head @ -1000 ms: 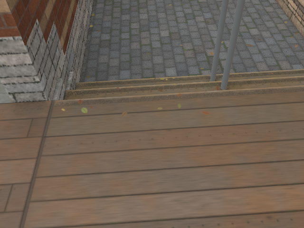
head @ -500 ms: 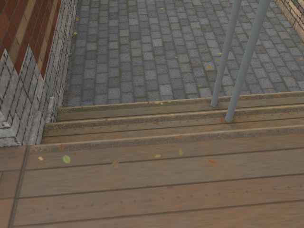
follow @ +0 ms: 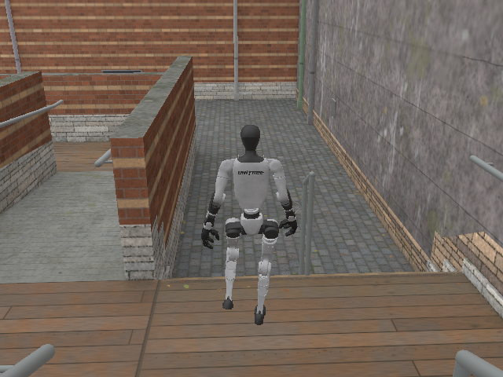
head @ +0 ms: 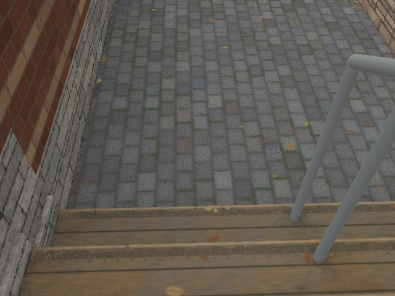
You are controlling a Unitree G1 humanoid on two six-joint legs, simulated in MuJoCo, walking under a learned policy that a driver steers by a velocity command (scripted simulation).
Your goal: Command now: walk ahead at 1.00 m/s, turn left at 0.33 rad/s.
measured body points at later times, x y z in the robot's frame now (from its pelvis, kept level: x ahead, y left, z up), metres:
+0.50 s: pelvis +0.45 +0.05 -0.03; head +0.46 +0.05 +0.42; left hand +0.59 +0.34 -0.09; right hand +0.51 -0.23 -0.16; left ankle +0.35 +0.08 -0.74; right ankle +0.67 -0.10 -0.70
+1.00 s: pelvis +0.85 +0.17 -0.30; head +0.86 +0.16 +0.15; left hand +0.60 +0.29 -0.42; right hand +1.19 +0.14 -0.35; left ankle +0.94 +0.36 -1.03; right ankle +0.66 -0.08 -0.90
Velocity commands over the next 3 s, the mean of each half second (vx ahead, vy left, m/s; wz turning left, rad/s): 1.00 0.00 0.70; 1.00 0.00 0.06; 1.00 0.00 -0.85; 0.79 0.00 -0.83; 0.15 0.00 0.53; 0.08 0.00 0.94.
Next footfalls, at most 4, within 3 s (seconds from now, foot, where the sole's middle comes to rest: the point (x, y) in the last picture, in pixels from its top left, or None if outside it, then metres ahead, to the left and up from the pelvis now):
0.24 left None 0.39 0.09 -0.77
0.66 right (221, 265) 0.69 -0.06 -0.95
1.02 left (128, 227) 0.95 0.37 -1.13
1.44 right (166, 181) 1.36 0.22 -1.31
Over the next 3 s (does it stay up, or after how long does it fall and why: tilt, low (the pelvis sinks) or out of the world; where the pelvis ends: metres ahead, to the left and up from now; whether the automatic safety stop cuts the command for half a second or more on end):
stays up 1.88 0.23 -0.53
